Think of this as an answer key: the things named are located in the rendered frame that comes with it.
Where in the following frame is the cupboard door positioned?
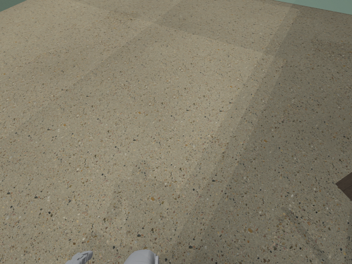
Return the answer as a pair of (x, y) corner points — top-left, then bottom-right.
(335, 172), (352, 201)

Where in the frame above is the robot left thigh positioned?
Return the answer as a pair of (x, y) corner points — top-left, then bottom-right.
(123, 250), (160, 264)

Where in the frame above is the robot left hand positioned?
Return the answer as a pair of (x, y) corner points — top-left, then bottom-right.
(65, 251), (93, 264)

